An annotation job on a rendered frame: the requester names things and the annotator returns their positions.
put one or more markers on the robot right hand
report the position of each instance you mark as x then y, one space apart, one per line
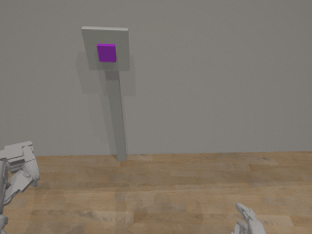
254 226

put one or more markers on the panel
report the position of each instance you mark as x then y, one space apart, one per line
92 36

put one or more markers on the button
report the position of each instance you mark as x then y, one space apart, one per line
106 52

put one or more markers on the robot left hand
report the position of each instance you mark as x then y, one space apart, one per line
19 159

